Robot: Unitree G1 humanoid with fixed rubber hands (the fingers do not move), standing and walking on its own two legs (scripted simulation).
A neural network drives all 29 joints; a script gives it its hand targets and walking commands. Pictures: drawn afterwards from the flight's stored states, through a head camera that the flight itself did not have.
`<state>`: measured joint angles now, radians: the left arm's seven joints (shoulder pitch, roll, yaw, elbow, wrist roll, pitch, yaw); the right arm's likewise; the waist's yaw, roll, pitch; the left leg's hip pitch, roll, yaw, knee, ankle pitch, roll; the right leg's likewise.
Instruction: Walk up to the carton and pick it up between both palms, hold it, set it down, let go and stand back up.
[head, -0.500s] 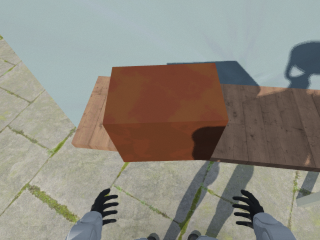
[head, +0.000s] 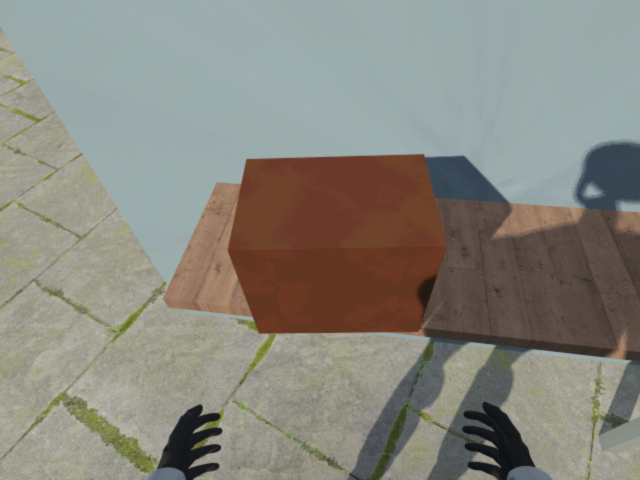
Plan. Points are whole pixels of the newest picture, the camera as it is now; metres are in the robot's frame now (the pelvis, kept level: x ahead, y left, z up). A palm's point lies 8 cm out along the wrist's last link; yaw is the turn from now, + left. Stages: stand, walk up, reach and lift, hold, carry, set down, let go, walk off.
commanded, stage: reach and lift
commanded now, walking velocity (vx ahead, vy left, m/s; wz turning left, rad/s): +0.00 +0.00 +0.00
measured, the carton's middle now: (336, 249) +0.43 +0.02 +0.00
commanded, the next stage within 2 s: none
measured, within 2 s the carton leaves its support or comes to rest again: neither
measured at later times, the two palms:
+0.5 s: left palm (169, 427) +0.19 +0.23 -0.04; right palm (511, 424) +0.20 -0.20 -0.04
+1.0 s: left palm (164, 405) +0.21 +0.24 -0.03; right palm (515, 398) +0.22 -0.21 -0.04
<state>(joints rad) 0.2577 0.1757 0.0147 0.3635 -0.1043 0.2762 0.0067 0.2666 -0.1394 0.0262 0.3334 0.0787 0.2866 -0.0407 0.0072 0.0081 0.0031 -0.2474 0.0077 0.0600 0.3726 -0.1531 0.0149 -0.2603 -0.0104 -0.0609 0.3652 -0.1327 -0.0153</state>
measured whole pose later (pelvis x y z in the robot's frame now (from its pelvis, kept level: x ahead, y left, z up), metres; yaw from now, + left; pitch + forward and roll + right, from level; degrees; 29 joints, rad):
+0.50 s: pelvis +0.02 +0.00 +0.00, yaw +0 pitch +1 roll +0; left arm 0.28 0.23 0.00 0.28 -0.15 0.08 0.00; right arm 0.27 -0.16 0.04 0.26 0.15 0.09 -0.06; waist 0.01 0.00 0.01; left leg -0.22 0.00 0.06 0.40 -0.20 0.02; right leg -0.24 -0.01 -0.05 0.40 -0.18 -0.01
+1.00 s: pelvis +0.06 +0.00 +0.00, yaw +0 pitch +4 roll +0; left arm 0.35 0.24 0.00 0.36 -0.21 -0.35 -0.05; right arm 0.34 -0.20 0.06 0.36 0.19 -0.35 -0.01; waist 0.01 0.00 0.01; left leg -0.23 0.01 0.06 0.42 -0.26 0.01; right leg -0.24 -0.01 -0.06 0.40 -0.23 -0.01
